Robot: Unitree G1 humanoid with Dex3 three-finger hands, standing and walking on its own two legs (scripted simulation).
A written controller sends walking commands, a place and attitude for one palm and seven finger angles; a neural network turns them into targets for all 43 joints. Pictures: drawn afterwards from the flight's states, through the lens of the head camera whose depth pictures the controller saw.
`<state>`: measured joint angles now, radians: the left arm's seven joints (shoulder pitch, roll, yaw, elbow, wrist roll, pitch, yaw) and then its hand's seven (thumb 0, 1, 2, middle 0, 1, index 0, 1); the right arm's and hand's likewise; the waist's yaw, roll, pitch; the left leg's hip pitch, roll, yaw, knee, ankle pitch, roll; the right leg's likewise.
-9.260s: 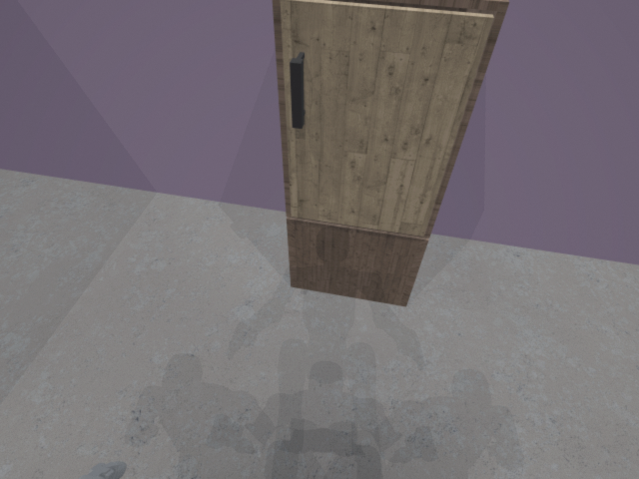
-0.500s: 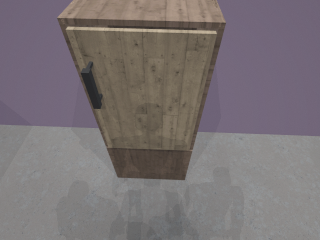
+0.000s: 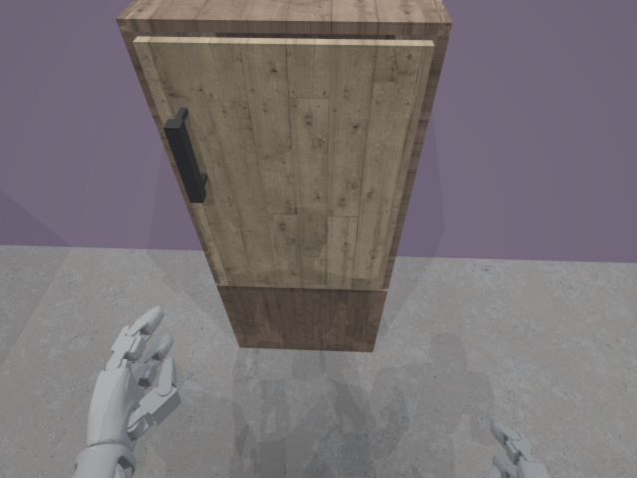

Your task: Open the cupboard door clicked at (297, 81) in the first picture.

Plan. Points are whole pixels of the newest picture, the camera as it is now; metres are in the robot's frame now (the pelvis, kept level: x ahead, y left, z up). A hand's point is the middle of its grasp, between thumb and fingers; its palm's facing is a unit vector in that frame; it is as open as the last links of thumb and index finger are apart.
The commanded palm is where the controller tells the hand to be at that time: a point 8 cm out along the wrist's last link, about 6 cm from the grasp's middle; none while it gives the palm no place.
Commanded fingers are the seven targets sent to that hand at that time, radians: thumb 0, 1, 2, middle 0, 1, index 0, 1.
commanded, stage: raise the hand with hooked fingers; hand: left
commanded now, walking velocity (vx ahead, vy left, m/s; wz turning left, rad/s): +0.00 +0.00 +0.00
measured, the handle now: (190, 156) +0.57 +0.24 +0.08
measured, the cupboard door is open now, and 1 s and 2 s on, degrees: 0 0 0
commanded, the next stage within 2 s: move the hooked fingers beside the handle in 1.88 s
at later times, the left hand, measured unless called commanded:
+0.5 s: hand (149, 399) +0.21 +0.21 +0.01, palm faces -0.02 -1.00 -0.05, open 10.4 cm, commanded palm +0.18 +0.27 +0.02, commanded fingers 0.00 0.04 0.53 -0.26 -0.86 -0.26 -0.86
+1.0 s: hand (94, 350) +0.25 +0.27 +0.06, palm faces +0.04 -1.00 -0.04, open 13.3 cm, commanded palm +0.22 +0.32 +0.07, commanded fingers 0.00 -0.50 0.30 -0.30 -1.20 -0.30 -1.20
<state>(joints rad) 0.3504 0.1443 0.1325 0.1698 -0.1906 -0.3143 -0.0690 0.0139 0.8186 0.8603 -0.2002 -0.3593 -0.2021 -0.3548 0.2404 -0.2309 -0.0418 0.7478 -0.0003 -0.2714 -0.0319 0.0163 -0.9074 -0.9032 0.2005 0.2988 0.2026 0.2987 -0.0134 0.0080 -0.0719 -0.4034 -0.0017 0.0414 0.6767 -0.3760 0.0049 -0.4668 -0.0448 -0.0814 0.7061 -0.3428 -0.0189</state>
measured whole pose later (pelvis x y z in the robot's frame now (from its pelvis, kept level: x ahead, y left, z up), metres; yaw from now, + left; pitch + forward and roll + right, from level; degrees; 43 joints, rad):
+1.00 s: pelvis -0.01 +0.02 -0.01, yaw +0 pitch +7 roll -2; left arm 0.11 0.34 0.35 0.18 -0.34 -0.23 -0.40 0.00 -0.33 0.37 -0.28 -1.09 -0.29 -1.09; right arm 0.24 -0.27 0.04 0.56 0.04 -0.26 -0.08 0.02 -0.90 -0.90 0.20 0.30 0.20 0.30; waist 0.02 0.02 -0.06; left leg -0.52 0.01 0.01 0.84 -0.44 0.03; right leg -0.53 -0.03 -0.10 0.78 -0.36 0.00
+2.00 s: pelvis -0.01 +0.01 +0.00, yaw +0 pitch +4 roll -1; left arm -0.11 0.42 0.45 0.40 -0.34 -0.13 -0.50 -0.01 -0.50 0.30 -0.30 -1.20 -0.30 -1.20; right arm 0.27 -0.28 0.06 0.58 0.04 -0.22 -0.10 0.02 -0.90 -0.90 0.20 0.30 0.21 0.30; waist 0.02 0.03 -0.04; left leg -0.39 0.02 0.03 0.69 -0.38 0.01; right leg -0.42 -0.02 -0.09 0.65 -0.31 -0.01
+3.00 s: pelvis -0.01 +0.02 -0.01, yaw -2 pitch +14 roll -2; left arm -0.74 0.65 0.50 1.09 -0.20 -0.29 -0.53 -0.01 -0.50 0.30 -0.29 -1.20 -0.30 -1.20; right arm 0.38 -0.30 0.05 0.61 0.03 -0.03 -0.06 0.01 -0.90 -0.90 0.20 0.30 0.21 0.30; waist -0.09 0.00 -0.07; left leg -0.63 0.03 0.04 0.80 -0.42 0.03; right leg -0.66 -0.01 -0.07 0.72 -0.31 0.00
